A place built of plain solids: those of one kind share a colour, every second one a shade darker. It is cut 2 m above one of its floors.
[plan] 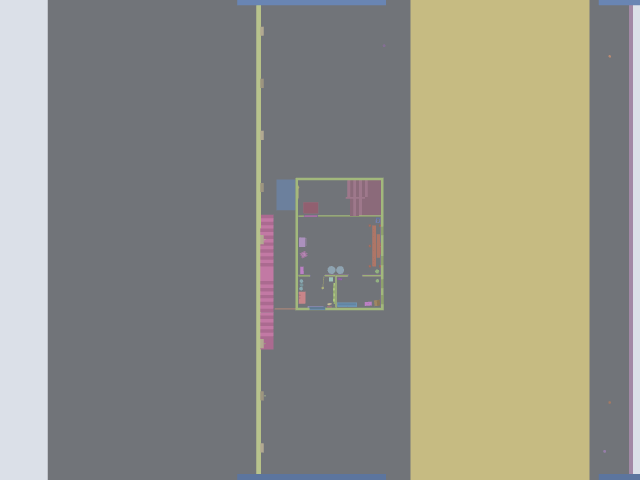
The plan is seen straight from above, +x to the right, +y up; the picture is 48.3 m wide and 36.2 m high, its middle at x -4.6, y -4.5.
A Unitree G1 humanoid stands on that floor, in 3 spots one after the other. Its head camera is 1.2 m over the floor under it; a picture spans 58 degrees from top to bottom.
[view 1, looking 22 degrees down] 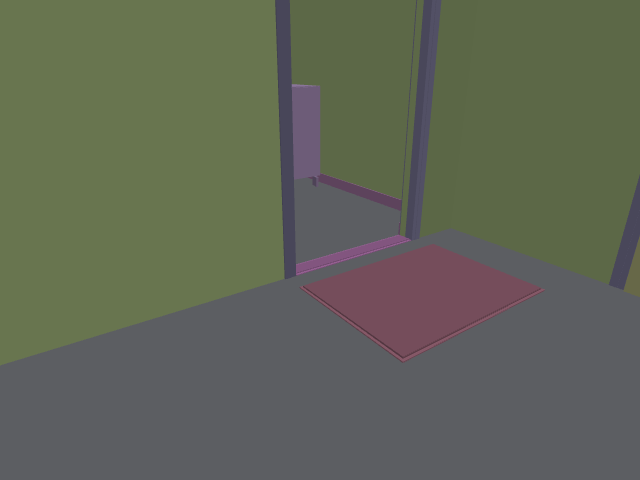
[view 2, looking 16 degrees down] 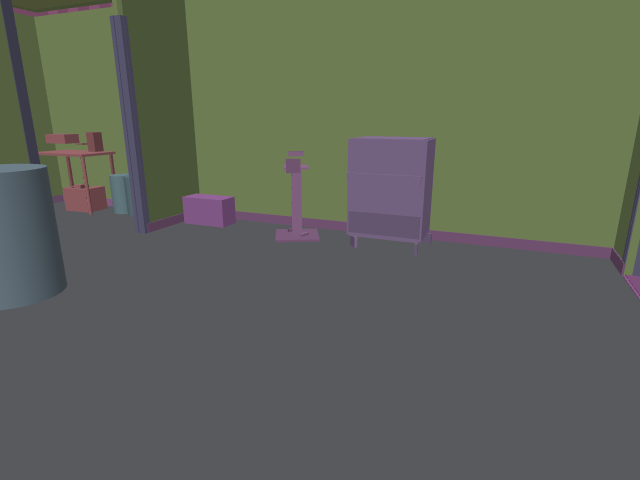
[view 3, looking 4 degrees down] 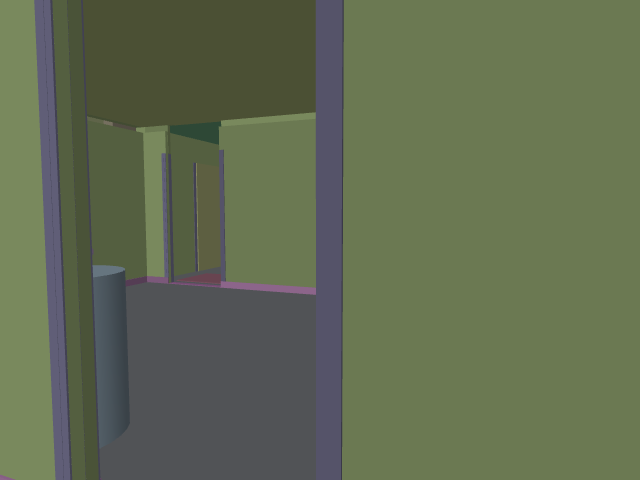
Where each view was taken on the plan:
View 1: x -3.55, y -0.60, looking -125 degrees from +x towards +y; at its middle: ground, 3.20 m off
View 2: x -1.95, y -3.70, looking -157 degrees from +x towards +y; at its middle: ground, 4.35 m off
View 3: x -1.00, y -8.40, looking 111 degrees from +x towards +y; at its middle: door_frame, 1.22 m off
